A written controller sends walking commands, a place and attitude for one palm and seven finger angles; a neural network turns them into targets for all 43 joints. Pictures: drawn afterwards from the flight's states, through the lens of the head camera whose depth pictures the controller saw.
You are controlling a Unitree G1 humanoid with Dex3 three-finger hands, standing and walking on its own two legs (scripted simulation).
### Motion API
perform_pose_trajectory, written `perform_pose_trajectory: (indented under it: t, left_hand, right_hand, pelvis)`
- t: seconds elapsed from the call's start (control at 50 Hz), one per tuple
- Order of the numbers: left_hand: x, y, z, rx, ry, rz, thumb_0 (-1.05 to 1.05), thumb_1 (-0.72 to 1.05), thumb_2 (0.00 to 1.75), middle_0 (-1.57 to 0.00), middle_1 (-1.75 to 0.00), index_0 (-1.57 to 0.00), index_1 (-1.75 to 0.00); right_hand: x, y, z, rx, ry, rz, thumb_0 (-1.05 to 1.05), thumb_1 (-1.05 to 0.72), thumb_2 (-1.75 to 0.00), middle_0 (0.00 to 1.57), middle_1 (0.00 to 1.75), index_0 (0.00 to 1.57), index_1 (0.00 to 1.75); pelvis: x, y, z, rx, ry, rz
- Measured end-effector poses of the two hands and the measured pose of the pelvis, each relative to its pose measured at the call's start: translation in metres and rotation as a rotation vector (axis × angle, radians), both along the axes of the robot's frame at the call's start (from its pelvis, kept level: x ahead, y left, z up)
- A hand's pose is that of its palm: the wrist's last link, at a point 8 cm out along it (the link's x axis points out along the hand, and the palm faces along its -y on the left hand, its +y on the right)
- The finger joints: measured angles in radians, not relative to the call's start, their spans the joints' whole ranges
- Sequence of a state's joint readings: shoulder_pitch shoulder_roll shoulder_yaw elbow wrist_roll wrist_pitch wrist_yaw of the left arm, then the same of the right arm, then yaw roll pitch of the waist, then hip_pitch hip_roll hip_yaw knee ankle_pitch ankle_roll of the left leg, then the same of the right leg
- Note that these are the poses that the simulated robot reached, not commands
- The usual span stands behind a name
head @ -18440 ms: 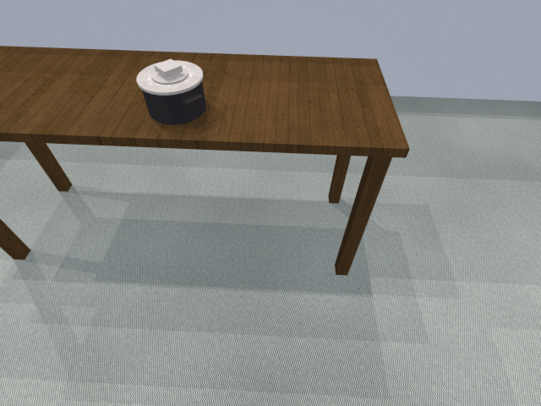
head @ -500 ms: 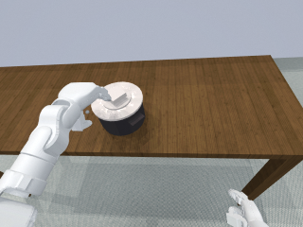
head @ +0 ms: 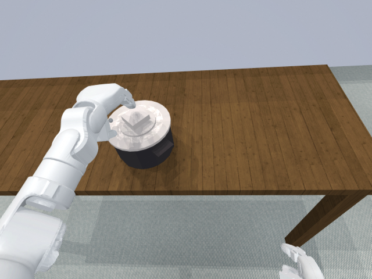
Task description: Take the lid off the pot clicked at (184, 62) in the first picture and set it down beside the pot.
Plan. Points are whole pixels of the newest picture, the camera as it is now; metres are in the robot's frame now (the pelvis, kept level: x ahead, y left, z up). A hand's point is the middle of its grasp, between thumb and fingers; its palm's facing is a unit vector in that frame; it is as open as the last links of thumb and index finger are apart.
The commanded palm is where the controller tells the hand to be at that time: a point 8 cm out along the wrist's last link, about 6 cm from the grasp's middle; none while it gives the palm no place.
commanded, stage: move the open hand above the knob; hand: left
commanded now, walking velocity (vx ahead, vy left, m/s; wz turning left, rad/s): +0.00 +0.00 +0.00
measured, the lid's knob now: (135, 117) +0.49 +0.14 +0.06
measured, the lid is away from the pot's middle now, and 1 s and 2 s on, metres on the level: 0.00 0.00 0.00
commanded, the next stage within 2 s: lower the open fingers around the knob in 1.20 s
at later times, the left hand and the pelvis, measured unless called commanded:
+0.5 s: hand (123, 101) +0.46 +0.15 +0.14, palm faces -0.25 -0.06 -0.97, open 10.3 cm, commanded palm +0.44 +0.16 +0.20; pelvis +0.00 +0.01 +0.00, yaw -1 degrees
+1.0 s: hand (127, 109) +0.44 +0.14 +0.13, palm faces -0.27 -0.03 -0.96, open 10.3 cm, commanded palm +0.44 +0.15 +0.20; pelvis +0.00 +0.01 +0.00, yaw +0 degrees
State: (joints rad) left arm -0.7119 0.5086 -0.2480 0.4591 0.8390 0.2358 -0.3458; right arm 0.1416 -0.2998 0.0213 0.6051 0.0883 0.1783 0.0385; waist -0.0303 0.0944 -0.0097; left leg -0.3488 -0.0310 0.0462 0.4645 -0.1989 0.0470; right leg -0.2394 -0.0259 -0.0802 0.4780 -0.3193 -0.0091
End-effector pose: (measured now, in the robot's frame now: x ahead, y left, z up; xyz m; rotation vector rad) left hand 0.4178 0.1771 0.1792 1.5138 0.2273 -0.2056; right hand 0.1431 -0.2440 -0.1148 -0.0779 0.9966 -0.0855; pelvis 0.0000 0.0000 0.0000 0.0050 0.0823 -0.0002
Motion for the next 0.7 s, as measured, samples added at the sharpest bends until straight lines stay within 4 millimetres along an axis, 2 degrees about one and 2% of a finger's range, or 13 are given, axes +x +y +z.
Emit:
perform_pose_trajectory:
  t: [0.06,0.12,0.18,0.24,0.36,0.5,0.64,0.7]
  left_hand:
    - [0.001,-0.013,-0.002,0.013,0.01,-0.053,0.0,-0.32,1.44,-0.82,-0.08,-0.82,-0.08]
    - [0.008,-0.021,0.008,-0.001,-0.024,-0.091,0.0,-0.32,1.44,-0.82,-0.08,-0.83,-0.08]
    - [0.021,-0.016,0.016,-0.021,-0.045,-0.053,0.0,-0.32,1.44,-0.82,-0.08,-0.83,-0.08]
    - [0.027,-0.011,0.014,-0.013,-0.036,-0.003,0.0,-0.32,1.44,-0.82,-0.08,-0.82,-0.08]
    - [0.025,-0.027,0.004,0.003,0.01,-0.044,0.0,-0.32,1.44,-0.82,-0.08,-0.82,-0.08]
    - [0.038,-0.026,0.018,-0.022,-0.031,-0.038,0.0,-0.32,1.44,-0.82,-0.08,-0.83,-0.08]
    - [0.031,-0.019,0.001,-0.002,0.031,-0.007,0.0,-0.32,1.44,-0.82,-0.08,-0.82,-0.08]
    - [0.027,-0.024,0.005,-0.003,0.01,-0.058,0.0,-0.32,1.44,-0.82,-0.08,-0.82,-0.08]
  right_hand:
    - [-0.004,0.002,-0.002,-0.006,0.012,-0.007,0.01,-0.9,-0.9,0.2,0.3,0.19,0.3]
    - [-0.008,0.004,-0.003,-0.017,0.018,-0.014,0.01,-0.9,-0.9,0.2,0.3,0.19,0.3]
    - [-0.015,0.005,-0.004,-0.018,0.029,-0.028,0.01,-0.9,-0.9,0.2,0.3,0.19,0.3]
    - [-0.023,0.005,-0.005,-0.009,0.043,-0.04,0.01,-0.9,-0.9,0.2,0.3,0.19,0.3]
    - [-0.034,0.005,-0.008,-0.018,0.079,-0.049,0.01,-0.9,-0.9,0.2,0.3,0.19,0.3]
    - [-0.047,0.002,-0.006,-0.042,0.076,-0.084,0.01,-0.9,-0.9,0.2,0.3,0.19,0.3]
    - [-0.054,0.0,-0.007,-0.036,0.095,-0.089,0.01,-0.9,-0.9,0.2,0.3,0.19,0.3]
    - [-0.051,-0.001,-0.006,-0.049,0.082,-0.086,0.01,-0.9,-0.9,0.2,0.3,0.19,0.3]
  pelvis:
    - [0.0,0.002,0.0,0.0,-0.001,0.002]
    - [0.0,0.004,0.0,-0.001,0.001,0.001]
    - [0.0,0.005,0.0,0.0,0.008,-0.005]
    - [0.0,0.006,-0.001,0.0,0.017,-0.011]
    - [-0.001,0.01,-0.001,-0.003,0.018,-0.003]
    - [-0.001,0.01,0.0,-0.001,0.023,-0.018]
    - [-0.002,0.01,0.0,-0.003,0.018,-0.019]
    - [-0.002,0.01,0.0,-0.004,0.013,-0.013]
